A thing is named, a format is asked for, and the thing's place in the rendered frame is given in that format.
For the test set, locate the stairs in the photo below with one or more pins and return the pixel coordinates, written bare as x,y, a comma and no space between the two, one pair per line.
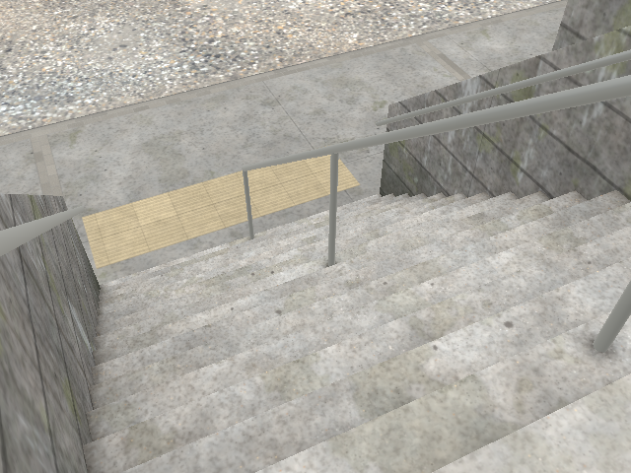
446,323

